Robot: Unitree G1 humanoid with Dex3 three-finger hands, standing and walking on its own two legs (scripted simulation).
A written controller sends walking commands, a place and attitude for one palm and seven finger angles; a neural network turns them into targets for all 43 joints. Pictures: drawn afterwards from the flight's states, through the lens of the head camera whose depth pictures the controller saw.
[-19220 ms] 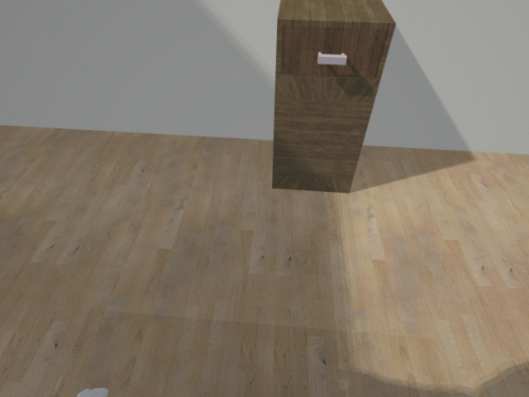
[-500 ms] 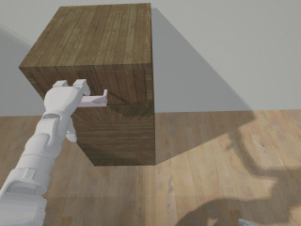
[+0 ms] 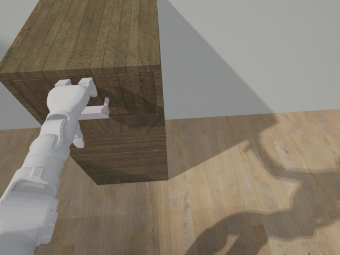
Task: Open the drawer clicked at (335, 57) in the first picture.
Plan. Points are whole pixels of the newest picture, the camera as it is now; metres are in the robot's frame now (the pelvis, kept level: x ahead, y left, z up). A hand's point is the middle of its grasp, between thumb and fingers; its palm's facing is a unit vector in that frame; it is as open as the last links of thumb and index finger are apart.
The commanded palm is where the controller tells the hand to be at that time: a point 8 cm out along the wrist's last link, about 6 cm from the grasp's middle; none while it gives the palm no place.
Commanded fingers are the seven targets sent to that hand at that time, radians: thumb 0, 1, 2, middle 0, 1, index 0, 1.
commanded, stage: move the hooked fingers above the handle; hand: left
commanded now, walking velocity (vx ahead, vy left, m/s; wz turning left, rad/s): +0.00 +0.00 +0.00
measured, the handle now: (90, 107) +0.52 +0.24 +0.00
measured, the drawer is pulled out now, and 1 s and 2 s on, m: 0.00 0.00 0.00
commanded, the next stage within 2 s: none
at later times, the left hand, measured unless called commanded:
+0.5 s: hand (79, 113) +0.45 +0.24 +0.05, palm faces -0.09 -0.01 -1.00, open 13.8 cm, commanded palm +0.44 +0.24 +0.11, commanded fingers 0.00 -0.50 0.30 -0.30 -1.20 -0.30 -1.20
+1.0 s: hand (79, 110) +0.46 +0.24 +0.05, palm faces -0.04 -0.02 -1.00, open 13.8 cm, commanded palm +0.44 +0.25 +0.11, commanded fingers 0.00 -0.50 0.30 -0.30 -1.20 -0.30 -1.20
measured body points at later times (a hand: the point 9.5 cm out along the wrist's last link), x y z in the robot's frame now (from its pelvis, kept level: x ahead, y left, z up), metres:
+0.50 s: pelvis +0.00 -0.01 +0.00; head +0.08 -0.03 +0.44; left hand +0.45 +0.24 +0.10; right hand +0.04 -0.29 -0.13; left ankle -0.03 +0.10 -0.72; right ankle +0.00 -0.13 -0.72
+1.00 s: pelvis +0.00 -0.01 +0.00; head +0.08 -0.02 +0.44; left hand +0.46 +0.24 +0.11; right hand +0.04 -0.28 -0.13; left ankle -0.03 +0.10 -0.72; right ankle +0.00 -0.13 -0.72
